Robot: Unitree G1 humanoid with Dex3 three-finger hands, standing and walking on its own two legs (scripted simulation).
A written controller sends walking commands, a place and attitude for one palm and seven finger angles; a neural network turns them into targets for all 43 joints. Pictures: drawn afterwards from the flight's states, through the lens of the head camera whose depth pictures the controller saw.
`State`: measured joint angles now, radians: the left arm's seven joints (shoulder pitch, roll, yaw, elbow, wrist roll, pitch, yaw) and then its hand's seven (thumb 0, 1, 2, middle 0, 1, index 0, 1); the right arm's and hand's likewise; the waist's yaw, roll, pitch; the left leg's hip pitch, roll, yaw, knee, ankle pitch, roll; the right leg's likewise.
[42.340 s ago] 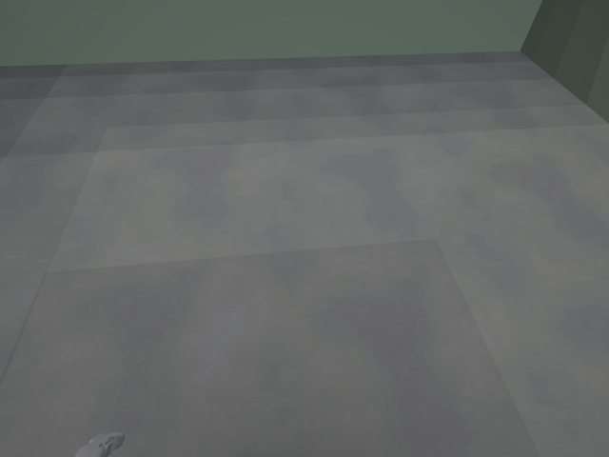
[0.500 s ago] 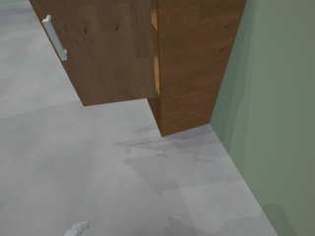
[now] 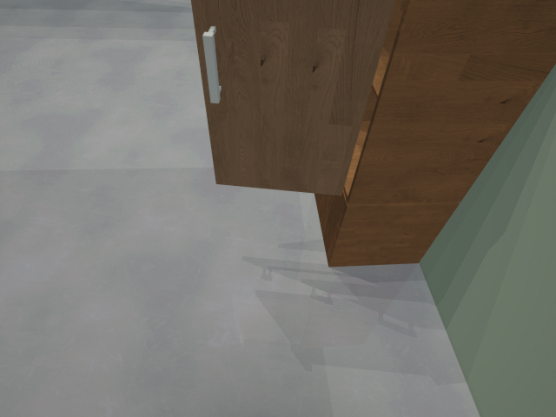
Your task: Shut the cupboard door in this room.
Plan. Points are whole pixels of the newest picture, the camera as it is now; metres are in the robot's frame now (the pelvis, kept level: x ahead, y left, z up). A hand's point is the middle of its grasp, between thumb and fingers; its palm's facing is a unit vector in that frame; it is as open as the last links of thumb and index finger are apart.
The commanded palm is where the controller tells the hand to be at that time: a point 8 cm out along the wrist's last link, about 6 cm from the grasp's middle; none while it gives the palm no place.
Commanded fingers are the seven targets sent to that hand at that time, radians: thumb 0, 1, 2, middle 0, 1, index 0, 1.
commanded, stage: take the last steps up to it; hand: left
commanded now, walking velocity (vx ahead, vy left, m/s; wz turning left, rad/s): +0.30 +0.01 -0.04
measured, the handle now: (214, 66) +0.80 +0.26 +0.09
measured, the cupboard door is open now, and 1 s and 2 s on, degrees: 81 81 81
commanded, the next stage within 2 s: come to a stop and stand still in 0.62 s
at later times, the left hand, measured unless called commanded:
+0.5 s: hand (217, 319) +0.31 +0.16 -0.17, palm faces -0.08 -0.97 -0.22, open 7.4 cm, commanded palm none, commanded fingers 0.00 0.90 0.90 -0.20 -0.30 -0.20 -0.30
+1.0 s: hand (216, 323) +0.30 +0.16 -0.18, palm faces +0.04 -0.98 -0.19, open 7.3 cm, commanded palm none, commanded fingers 0.00 0.90 0.90 -0.20 -0.30 -0.20 -0.30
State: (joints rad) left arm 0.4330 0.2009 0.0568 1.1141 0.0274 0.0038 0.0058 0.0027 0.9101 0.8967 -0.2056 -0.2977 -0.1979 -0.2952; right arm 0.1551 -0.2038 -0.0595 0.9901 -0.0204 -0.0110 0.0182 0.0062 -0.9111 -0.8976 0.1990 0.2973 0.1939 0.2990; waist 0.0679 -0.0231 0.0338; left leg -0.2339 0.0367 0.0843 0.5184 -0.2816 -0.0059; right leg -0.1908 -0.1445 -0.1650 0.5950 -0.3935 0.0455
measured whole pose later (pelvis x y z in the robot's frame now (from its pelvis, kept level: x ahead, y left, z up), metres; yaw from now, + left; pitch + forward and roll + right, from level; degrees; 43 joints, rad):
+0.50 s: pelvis +0.18 -0.02 -0.02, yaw -3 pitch +0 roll +2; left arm 0.10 0.18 0.05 0.96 0.03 -0.05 -0.02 0.00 0.91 0.90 -0.20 -0.30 -0.19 -0.29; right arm 0.48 -0.12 -0.04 1.17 -0.01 -0.04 -0.02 0.00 -0.91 -0.90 0.20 0.30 0.20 0.30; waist -0.04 0.01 0.09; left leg 0.02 0.04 0.12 0.58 -0.49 -0.01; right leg -0.46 -0.05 -0.13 0.62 -0.14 -0.05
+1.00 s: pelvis +0.30 -0.02 +0.00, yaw -3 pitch -2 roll +0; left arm 0.28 0.16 0.03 1.07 0.01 0.02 0.04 0.00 0.91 0.90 -0.20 -0.30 -0.20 -0.30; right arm 0.12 -0.13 -0.03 1.02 -0.01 0.00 -0.03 0.00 -0.92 -0.90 0.20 0.30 0.19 0.30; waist 0.05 -0.04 0.08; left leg -0.31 0.04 0.08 0.54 -0.20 0.01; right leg -0.26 -0.03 -0.09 0.73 -0.50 0.00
